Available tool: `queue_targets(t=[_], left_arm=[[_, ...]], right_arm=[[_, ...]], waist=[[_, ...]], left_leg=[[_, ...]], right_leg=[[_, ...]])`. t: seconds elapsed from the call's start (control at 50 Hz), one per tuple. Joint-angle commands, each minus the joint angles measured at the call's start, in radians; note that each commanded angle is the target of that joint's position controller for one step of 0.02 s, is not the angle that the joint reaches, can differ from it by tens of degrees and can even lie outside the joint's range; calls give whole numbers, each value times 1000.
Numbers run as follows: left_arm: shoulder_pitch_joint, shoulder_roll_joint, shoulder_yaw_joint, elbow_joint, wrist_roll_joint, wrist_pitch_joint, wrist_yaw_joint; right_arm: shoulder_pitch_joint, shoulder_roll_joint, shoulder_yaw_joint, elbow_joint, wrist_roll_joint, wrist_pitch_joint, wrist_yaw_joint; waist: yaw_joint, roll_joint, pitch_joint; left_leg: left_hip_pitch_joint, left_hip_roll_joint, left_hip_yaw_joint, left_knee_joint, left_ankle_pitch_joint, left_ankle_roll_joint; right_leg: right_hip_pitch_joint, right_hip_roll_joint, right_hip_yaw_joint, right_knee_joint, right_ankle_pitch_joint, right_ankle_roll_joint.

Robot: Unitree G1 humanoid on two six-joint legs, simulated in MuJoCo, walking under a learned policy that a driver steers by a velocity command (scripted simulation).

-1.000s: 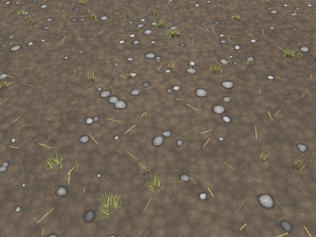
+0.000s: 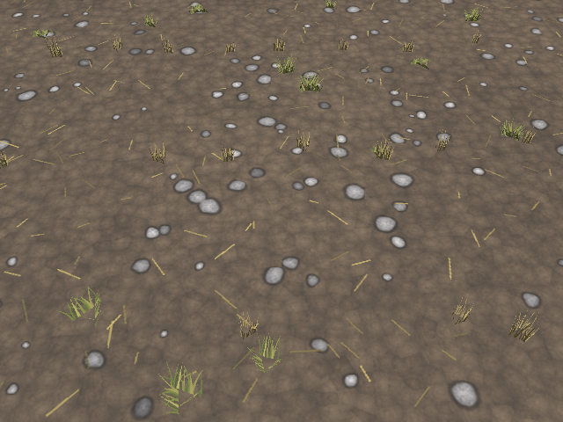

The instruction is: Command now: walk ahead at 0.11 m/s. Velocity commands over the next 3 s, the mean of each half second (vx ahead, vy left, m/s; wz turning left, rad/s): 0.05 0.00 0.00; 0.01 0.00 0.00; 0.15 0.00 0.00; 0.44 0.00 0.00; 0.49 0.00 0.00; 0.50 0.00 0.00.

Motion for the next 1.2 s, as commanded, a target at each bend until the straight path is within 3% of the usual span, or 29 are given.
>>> queue_targets(t=[0.02, 0.04, 0.06, 0.1, 0.14, 0.22, 0.36, 0.6, 1.02, 1.18, 1.2], left_arm=[[-36, 82, 3, -30, 8, -22, 0], [-26, 79, 3, -31, 9, -29, -3], [26, 49, -1, -31, -2, -29, -5], [72, 51, -4, -4, -10, -18, 6], [74, 73, 1, 5, -14, -14, 11], [71, 59, -5, 9, -17, -9, 15], [47, 55, -9, 18, -12, 2, 23], [33, 52, -14, 27, -7, 1, 23], [86, 19, -23, 40, -4, -10, 16], [102, 10, -23, 39, -4, -13, 14], [112, 5, -24, 41, -3, -13, 13]], right_arm=[[51, -10, 6, -20, 4, -31, -2], [87, -58, -4, -10, 0, -38, -9], [80, -120, -16, -8, 16, -38, -13], [86, -72, -2, -5, 14, -33, -17], [62, -72, -4, -19, 15, -31, -24], [75, -72, -10, -15, 25, -29, -34], [62, -59, -18, -12, 23, -19, -34], [48, -57, -22, -4, 22, -7, -29], [74, -37, -11, 12, 23, -1, -20], [91, -27, -6, 16, 23, -2, -18], [97, -22, -4, 17, 22, -1, -18]], waist=[[-59, -51, 159], [-54, -13, 137], [-7, 88, 124], [-2, 99, 74], [1, 51, 55], [1, 24, 7], [-2, -6, 34], [-7, -7, 69], [-13, -10, 109], [-14, -8, 112], [-12, -8, 93]], left_leg=[[81, 33, -23, -151, 116, 13], [158, 76, -98, -202, 233, 15], [154, 130, -171, -197, 370, 41], [176, 180, -214, -196, 524, 69], [190, 143, -151, -167, 648, 52], [228, 119, -109, -155, 728, 36], [203, 109, -97, -170, 661, 32], [171, 97, -94, -207, 497, 23], [106, 91, -97, -238, 280, 8], [90, 92, -96, -235, 259, 3], [95, 84, -92, -240, 187, 4]], right_leg=[[-211, -212, 192, -126, 71, -85], [-226, -159, 129, -48, 158, -45], [-216, -74, 52, -15, 111, -17], [-125, -78, 48, -16, 87, 8], [-65, -100, 59, -31, 201, 14], [-2, -123, 50, -30, 333, 25], [15, -138, 48, -45, 352, 30], [-2, -148, 58, -77, 295, 23], [-64, -141, 77, -108, 162, 8], [-75, -139, 81, -110, 151, 3], [-69, -132, 81, -122, 76, 0]])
